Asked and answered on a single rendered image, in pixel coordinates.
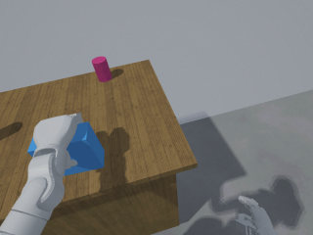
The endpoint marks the left robot forearm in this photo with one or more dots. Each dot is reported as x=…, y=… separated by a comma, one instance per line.
x=43, y=191

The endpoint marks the robot left hand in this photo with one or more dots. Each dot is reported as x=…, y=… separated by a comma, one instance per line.
x=57, y=131

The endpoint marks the robot right hand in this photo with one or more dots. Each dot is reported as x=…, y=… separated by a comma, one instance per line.
x=248, y=225

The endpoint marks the sponge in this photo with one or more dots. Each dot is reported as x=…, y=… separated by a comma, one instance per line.
x=85, y=148

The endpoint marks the table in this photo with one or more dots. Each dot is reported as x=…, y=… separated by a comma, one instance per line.
x=135, y=193

